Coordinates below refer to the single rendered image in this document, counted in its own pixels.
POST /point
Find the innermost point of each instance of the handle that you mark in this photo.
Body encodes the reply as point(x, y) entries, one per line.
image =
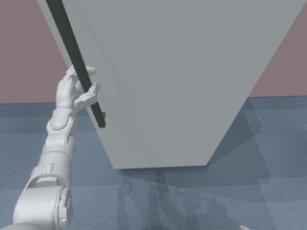
point(65, 30)

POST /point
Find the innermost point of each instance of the fridge door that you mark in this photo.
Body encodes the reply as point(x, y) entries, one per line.
point(174, 73)

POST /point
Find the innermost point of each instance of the left robot upper arm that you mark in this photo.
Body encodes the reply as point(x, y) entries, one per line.
point(43, 208)

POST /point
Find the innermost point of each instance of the left robot hand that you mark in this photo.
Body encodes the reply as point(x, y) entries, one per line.
point(72, 96)

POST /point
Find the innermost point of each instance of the left robot forearm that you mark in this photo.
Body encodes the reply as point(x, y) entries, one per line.
point(55, 161)

